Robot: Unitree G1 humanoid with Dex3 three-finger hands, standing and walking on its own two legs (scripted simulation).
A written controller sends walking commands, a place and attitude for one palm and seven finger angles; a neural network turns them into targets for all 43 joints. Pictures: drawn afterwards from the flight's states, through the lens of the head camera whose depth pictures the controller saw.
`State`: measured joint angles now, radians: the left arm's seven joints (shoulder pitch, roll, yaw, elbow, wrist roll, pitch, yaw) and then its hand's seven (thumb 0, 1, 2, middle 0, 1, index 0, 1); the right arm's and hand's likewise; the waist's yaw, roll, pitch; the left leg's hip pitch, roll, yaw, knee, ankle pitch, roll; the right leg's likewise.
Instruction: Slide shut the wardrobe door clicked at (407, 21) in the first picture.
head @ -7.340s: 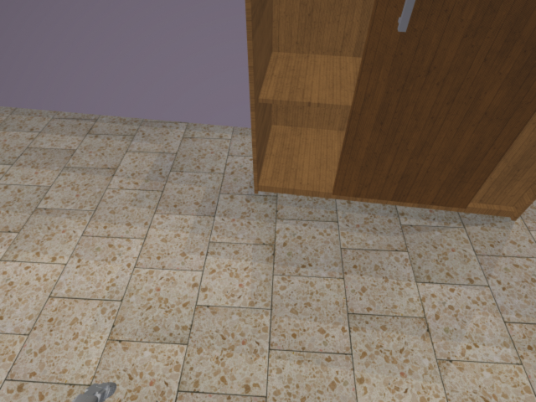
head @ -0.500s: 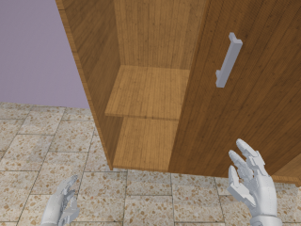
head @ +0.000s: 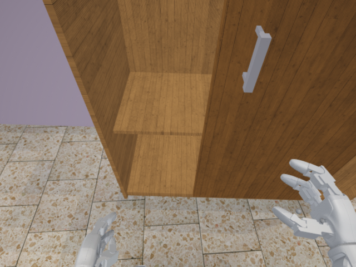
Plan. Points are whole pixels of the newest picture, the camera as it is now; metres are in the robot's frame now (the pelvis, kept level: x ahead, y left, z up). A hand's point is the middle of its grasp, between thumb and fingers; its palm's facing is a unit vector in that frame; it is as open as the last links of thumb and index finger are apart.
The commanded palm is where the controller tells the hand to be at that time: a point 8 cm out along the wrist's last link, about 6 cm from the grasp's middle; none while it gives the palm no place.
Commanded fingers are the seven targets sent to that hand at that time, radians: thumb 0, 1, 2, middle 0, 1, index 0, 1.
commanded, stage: raise the hand with hooked fingers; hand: right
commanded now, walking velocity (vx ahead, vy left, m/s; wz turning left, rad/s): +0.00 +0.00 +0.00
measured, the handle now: (253, 60) +0.55 -0.15 +0.19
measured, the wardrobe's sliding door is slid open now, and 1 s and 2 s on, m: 0.37 0.37 0.37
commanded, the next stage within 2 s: move the hooked fingers beside the handle in 1.32 s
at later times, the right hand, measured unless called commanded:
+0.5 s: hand (350, 178) +0.25 -0.26 +0.17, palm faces +0.05 +0.99 -0.09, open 13.5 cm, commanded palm +0.22 -0.31 +0.17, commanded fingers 0.00 0.50 -0.30 0.30 1.20 0.30 1.20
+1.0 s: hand out of the picture +0.29 -0.28 +0.22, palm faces +0.05 +0.99 -0.09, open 14.0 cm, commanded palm +0.25 -0.32 +0.22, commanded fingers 0.00 0.50 -0.30 0.30 1.20 0.30 1.20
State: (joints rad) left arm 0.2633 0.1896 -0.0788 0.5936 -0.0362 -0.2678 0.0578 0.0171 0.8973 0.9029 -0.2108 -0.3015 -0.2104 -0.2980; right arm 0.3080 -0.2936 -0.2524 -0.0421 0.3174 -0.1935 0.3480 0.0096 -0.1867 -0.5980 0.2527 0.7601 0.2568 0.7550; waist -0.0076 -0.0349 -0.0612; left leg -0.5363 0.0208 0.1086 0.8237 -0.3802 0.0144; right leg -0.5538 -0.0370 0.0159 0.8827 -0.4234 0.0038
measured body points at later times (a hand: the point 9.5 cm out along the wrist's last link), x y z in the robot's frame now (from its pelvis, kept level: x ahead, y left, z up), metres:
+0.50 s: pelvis +0.01 -0.01 +0.03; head -0.01 -0.01 +0.48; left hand +0.20 +0.21 -0.02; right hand +0.24 -0.32 +0.17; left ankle +0.03 +0.11 -0.70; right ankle +0.02 -0.12 -0.70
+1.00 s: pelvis +0.01 +0.00 +0.04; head +0.00 +0.02 +0.49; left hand +0.19 +0.24 -0.03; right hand +0.29 -0.33 +0.22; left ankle +0.03 +0.11 -0.70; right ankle +0.02 -0.12 -0.70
